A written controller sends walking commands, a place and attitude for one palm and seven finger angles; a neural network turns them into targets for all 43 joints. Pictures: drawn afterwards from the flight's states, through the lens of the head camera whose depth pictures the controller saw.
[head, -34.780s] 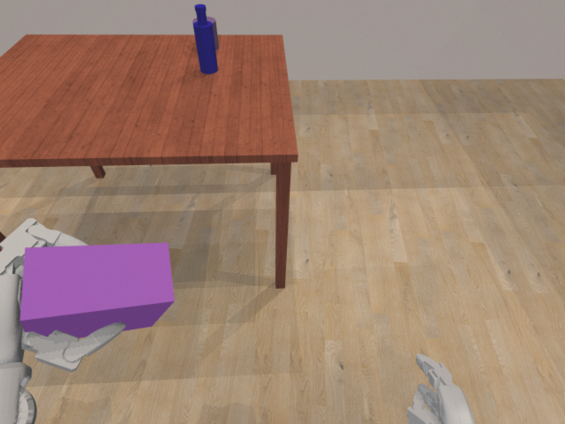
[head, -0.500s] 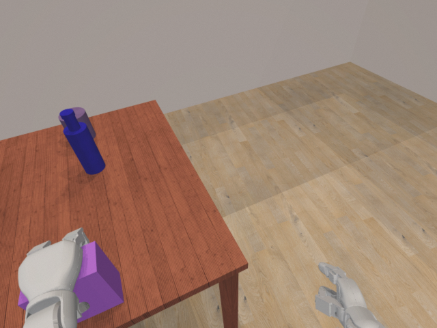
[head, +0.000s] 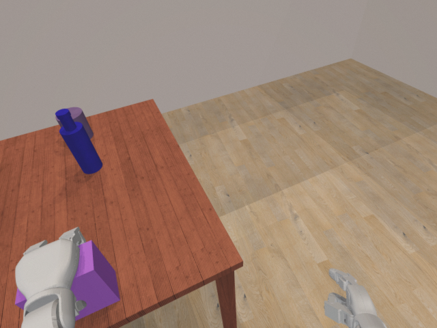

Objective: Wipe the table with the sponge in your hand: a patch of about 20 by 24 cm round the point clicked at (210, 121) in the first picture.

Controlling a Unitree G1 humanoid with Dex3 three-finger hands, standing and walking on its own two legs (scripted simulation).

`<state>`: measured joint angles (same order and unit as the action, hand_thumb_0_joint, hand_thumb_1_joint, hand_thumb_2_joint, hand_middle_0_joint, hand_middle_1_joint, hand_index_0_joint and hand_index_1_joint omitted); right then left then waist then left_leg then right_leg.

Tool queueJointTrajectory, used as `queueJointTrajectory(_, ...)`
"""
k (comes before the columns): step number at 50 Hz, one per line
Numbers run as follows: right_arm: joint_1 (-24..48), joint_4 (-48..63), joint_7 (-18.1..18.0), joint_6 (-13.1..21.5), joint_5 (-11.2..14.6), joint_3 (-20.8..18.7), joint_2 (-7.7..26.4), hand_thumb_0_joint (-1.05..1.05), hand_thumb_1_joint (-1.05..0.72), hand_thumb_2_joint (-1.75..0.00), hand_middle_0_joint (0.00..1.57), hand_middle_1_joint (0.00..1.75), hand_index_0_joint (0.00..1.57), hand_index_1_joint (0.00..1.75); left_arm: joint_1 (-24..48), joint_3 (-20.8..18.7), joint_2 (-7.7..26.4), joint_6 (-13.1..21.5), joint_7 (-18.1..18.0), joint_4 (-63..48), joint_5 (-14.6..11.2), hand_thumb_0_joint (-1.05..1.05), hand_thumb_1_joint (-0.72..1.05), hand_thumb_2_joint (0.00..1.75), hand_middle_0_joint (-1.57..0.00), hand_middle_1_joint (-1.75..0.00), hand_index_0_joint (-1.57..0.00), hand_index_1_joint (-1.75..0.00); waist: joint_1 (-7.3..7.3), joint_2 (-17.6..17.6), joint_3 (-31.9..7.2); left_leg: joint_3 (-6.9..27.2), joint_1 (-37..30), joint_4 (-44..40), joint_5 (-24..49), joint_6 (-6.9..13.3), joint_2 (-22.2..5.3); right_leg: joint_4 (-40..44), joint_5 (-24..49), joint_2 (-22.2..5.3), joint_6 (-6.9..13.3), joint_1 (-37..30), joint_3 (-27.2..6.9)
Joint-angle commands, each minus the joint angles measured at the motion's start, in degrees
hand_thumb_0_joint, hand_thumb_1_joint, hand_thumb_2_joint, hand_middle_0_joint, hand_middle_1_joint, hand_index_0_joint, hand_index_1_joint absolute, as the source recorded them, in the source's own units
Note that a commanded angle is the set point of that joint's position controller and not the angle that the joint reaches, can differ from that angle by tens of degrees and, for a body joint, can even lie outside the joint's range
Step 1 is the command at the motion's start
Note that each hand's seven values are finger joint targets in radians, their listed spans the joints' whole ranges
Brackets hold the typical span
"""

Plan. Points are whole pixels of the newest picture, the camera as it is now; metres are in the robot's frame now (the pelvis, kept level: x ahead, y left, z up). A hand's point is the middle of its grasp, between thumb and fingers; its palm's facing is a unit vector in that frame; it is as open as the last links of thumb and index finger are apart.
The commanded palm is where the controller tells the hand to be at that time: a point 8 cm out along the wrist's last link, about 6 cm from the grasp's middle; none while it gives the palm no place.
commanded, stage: wipe back along the first lane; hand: left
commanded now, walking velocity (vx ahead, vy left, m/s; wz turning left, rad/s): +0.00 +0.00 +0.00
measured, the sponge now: (78, 290) +0.18 +0.30 -0.02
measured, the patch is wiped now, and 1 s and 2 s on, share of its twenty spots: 1.00 1.00 1.00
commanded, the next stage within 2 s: lift the sponge slowly off the table in 0.08 s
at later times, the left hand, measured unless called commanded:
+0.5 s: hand (64, 277) +0.18 +0.31 +0.03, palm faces +0.00 -0.11 -0.99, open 10.6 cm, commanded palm +0.14 +0.29 +0.08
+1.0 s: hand (61, 284) +0.16 +0.29 +0.04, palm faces +0.00 -0.17 -0.99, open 10.6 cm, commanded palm +0.13 +0.29 +0.12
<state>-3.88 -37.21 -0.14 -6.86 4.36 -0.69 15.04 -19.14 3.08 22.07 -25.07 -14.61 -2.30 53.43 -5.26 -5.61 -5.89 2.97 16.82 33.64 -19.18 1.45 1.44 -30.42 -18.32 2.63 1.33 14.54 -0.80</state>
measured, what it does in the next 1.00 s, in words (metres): stands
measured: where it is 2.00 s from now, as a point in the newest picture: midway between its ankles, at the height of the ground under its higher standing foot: outside the picture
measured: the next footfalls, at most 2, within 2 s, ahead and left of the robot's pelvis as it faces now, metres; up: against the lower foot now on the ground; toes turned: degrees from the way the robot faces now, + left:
none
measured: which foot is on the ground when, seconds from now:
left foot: down 0.00-1.00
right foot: down 0.00-1.00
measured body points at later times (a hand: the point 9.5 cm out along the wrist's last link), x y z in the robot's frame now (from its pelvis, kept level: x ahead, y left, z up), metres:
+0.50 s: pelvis +0.00 +0.00 +0.00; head -0.01 -0.03 +0.45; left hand +0.18 +0.31 +0.09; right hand +0.23 -0.21 -0.08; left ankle -0.02 +0.11 -0.73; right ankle -0.03 -0.11 -0.73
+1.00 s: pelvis +0.00 +0.01 +0.00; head -0.02 -0.02 +0.45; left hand +0.16 +0.30 +0.10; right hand +0.25 -0.19 -0.07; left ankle -0.02 +0.11 -0.73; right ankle -0.03 -0.11 -0.73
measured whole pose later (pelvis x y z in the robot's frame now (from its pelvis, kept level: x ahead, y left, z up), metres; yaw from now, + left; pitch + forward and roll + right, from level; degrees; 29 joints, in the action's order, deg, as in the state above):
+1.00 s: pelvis +0.00 +0.01 +0.00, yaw +0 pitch -1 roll -1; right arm -1.4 -36.5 0.1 -6.8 3.1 0.7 13.4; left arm -23.9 4.5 23.8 -26.1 -8.4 -13.0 50.4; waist -7.0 -5.5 -3.1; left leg 2.8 10.7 30.7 -18.4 2.1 1.8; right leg -26.5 -17.1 2.2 0.8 8.0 -1.2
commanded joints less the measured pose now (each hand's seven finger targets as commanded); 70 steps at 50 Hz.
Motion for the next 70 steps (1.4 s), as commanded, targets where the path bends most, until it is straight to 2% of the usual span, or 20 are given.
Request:
queueJointTrajectory(1,11.5,9.9,-0.6,2.9,0.1,-1.7,6.1,0.00,-0.90,-0.90,0.20,0.30,0.20,0.30,-3.6,-0.8,4.0,0.7,2.7,-1.7,-3.1,0.00,0.10,1.30,-1.20,-1.60,-1.20,-1.60,-0.52,9.6,-3.1,0.5,-0.1,-4.0,14.2,1.7,-0.1,3.4,19.1,0.0,2.4,-3.5,-0.9)
queueJointTrajectory(8,11.5,10.2,-0.8,2.6,0.2,-1.3,5.8,0.00,-0.90,-0.90,0.20,0.30,0.20,0.30,-2.7,-0.1,3.3,0.5,3.0,-1.7,-3.1,0.00,0.10,1.30,-1.20,-1.60,-1.20,-1.60,-0.05,9.0,-1.5,0.2,0.1,-3.9,14.2,1.8,0.0,3.5,18.8,-0.1,2.2,-2.8,-0.2)
queueJointTrajectory(11,11.4,10.2,-0.7,2.6,0.1,-1.5,6.0,0.00,-0.90,-0.90,0.20,0.30,0.20,0.30,-3.4,-3.1,6.5,0.7,2.9,-3.6,-3.0,0.00,0.10,1.30,-1.20,-1.60,-1.20,-1.60,-0.75,8.2,-3.1,0.6,-0.5,-4.0,15.1,1.7,0.0,3.3,19.7,0.0,2.5,-4.1,-1.1)
queueJointTrajectory(12,11.9,10.7,-0.8,2.7,0.1,-1.3,5.6,0.00,-0.90,-0.90,0.20,0.30,0.20,0.30,-3.9,-1.7,4.9,0.7,3.0,-4.5,-3.2,0.00,0.10,1.30,-1.20,-1.60,-1.20,-1.60,-0.59,7.8,-3.1,0.3,-0.6,-3.9,15.2,1.8,0.1,3.2,20.1,-0.3,2.3,-4.6,-0.4)
queueJointTrajectory(18,11.8,10.5,-1.0,2.6,0.0,-1.1,5.7,0.00,-0.90,-0.90,0.20,0.30,0.20,0.30,-1.5,-3.0,6.8,0.3,3.3,-5.4,-3.0,0.00,0.10,1.30,-1.20,-1.60,-1.20,-1.60,-0.44,6.5,-1.6,0.6,-1.2,-4.7,14.9,1.9,0.0,4.0,17.9,-0.1,2.4,-3.9,-0.3)
queueJointTrajectory(21,12.1,10.7,-0.9,2.7,-0.2,-1.4,5.8,0.00,-0.90,-0.90,0.20,0.30,0.20,0.30,-1.5,-4.5,8.6,0.7,3.4,-8.8,-2.7,0.00,0.10,1.30,-1.20,-1.60,-1.20,-1.60,-1.04,5.1,-3.5,1.0,-2.4,-4.9,16.6,1.8,-0.1,3.8,19.0,0.0,2.8,-5.3,-0.9)
queueJointTrajectory(23,12.1,11.1,-0.7,3.0,-0.3,-1.1,5.3,0.00,-0.90,-0.90,0.20,0.30,0.20,0.30,-2.5,-2.3,6.6,0.9,3.6,-10.5,-2.8,0.00,0.10,1.30,-1.20,-1.60,-1.20,-1.60,-0.81,4.5,-3.5,1.0,-3.0,-4.8,18.0,1.9,-0.2,3.6,20.1,-0.1,2.7,-5.4,0.1)
queueJointTrajectory(30,12.5,10.7,-0.4,3.0,-0.4,-1.4,5.4,0.00,-0.90,-0.90,0.20,0.30,0.20,0.30,-2.0,-3.6,8.2,0.8,3.0,-14.4,-2.6,0.00,0.10,1.30,-1.20,-1.60,-1.20,-1.60,-1.00,4.9,-3.4,1.5,-4.2,-5.5,18.7,1.8,-0.8,4.0,19.2,0.1,2.8,-5.5,0.3)
queueJointTrajectory(36,13.7,10.8,-0.6,2.9,-0.7,-1.1,5.4,0.00,-0.90,-0.90,0.20,0.30,0.20,0.30,0.3,-4.7,10.2,-0.2,3.1,-17.8,-2.0,0.00,0.10,1.30,-1.20,-1.60,-1.20,-1.60,-1.51,1.6,-3.9,2.0,-6.0,-6.5,20.0,1.8,-0.9,4.6,19.0,0.2,3.2,-7.0,-0.8)
queueJointTrajectory(40,13.8,10.7,-0.4,3.1,-0.8,-0.9,5.0,0.00,-0.90,-0.90,0.20,0.30,0.20,0.30,1.4,-3.0,9.1,-0.3,3.7,-19.6,-1.4,0.00,0.10,1.30,-1.20,-1.60,-1.20,-1.60,-1.26,1.8,-4.1,2.2,-6.9,-6.6,21.4,1.9,-1.0,4.7,19.3,0.3,3.2,-7.3,0.1)
queueJointTrajectory(46,14.7,10.6,-0.4,2.7,-1.0,-0.7,5.3,0.00,-0.90,-0.90,0.20,0.30,0.20,0.30,1.8,-7.2,13.6,-0.3,3.9,-22.4,-1.2,0.00,0.10,1.30,-1.20,-1.60,-1.20,-1.60,-1.72,1.2,-3.6,2.4,-7.5,-7.7,21.2,1.6,-1.0,5.5,19.7,0.4,3.6,-9.0,-1.7)
queueJointTrajectory(53,15.3,10.7,-0.5,3.2,-1.2,-0.5,4.8,0.00,-0.90,-0.90,0.20,0.30,0.20,0.30,6.1,-5.1,12.4,-0.2,3.7,-26.2,0.2,0.00,0.10,1.30,-1.20,-1.60,-1.20,-1.60,-1.51,-1.4,-3.7,2.6,-9.5,-8.3,21.8,1.8,-1.2,6.2,17.6,0.7,3.7,-9.0,-0.9)
queueJointTrajectory(55,15.3,10.5,-0.5,3.4,-1.2,-0.6,4.8,0.00,-0.90,-0.90,0.20,0.30,0.20,0.30,3.8,-5.5,12.4,-0.3,3.8,-25.5,-0.4,0.00,0.10,1.30,-1.20,-1.60,-1.20,-1.60,-1.86,0.0,-3.8,2.4,-9.9,-8.1,22.3,1.8,-0.9,6.7,19.1,0.6,3.7,-9.6,-1.2)
queueJointTrajectory(56,15.8,10.6,-0.5,3.2,-1.2,-0.5,5.2,0.00,-0.90,-0.90,0.20,0.30,0.20,0.30,3.8,-8.2,15.1,-0.7,3.9,-25.6,-0.6,0.00,0.10,1.30,-1.20,-1.60,-1.20,-1.60,-2.19,0.5,-3.7,2.7,-9.7,-8.8,21.6,1.6,-0.9,6.9,18.9,0.7,3.9,-10.6,-2.2)
queueJointTrajectory(59,16.5,10.4,-0.5,2.9,-1.0,-0.4,4.9,0.00,-0.90,-0.90,0.20,0.30,0.20,0.30,5.0,-6.0,13.0,-1.5,4.6,-25.5,-0.5,0.00,0.10,1.30,-1.20,-1.60,-1.20,-1.60,-1.80,1.1,-2.3,2.1,-9.5,-9.1,20.6,1.7,-0.8,7.5,17.3,0.5,3.6,-9.8,-1.6)
queueJointTrajectory(61,17.7,10.6,-0.6,2.8,-1.0,-0.1,5.3,0.00,-0.90,-0.90,0.20,0.30,0.20,0.30,5.1,-7.7,15.4,-2.2,5.1,-26.1,-0.7,0.00,0.10,1.30,-1.20,-1.60,-1.20,-1.60,-2.13,-0.6,-2.1,2.1,-9.9,-9.9,19.5,1.6,-0.5,8.1,16.5,0.5,3.8,-10.7,-2.7)
queueJointTrajectory(63,17.7,10.3,-0.9,2.9,-0.9,0.0,5.0,0.00,-0.90,-0.90,0.20,0.30,0.20,0.30,7.2,-5.7,13.5,-2.8,5.9,-25.3,-0.8,0.00,0.10,1.30,-1.20,-1.60,-1.20,-1.60,-1.59,0.4,-1.0,1.7,-9.8,-10.0,18.5,1.8,-0.4,8.7,14.7,0.4,3.5,-9.7,-1.7)
queueJointTrajectory(66,18.5,10.5,-1.2,3.0,-1.0,0.0,5.4,0.00,-0.90,-0.90,0.20,0.30,0.20,0.30,7.3,-7.9,16.3,-2.9,6.7,-26.1,-1.0,0.00,0.10,1.30,-1.20,-1.60,-1.20,-1.60,-2.16,0.1,-1.5,1.9,-10.4,-10.4,18.0,1.8,-0.1,9.2,14.5,0.4,3.7,-10.6,-3.5)
queueJointTrajectory(67,18.1,10.9,-1.2,3.3,-0.8,0.1,5.0,0.00,-0.90,-0.90,0.20,0.30,0.20,0.30,7.3,-6.1,14.2,-2.6,7.1,-26.5,-1.5,0.00,0.10,1.30,-1.20,-1.60,-1.20,-1.60,-1.67,1.0,-1.3,1.5,-10.0,-10.3,17.4,1.9,-0.1,9.0,14.1,0.1,3.3,-10.6,-2.4)
queueJointTrajectory(70,18.1,10.1,-1.6,3.2,-0.9,0.2,5.5,0.00,-0.90,-0.90,0.20,0.30,0.20,0.30,9.8,-7.3,15.9,-2.6,7.8,-24.5,-1.3,0.00,0.10,1.30,-1.20,-1.60,-1.20,-1.60,-1.53,1.5,-0.6,1.2,-10.4,-10.2,16.8,1.9,0.1,10.0,13.8,0.0,3.1,-9.7,-2.9)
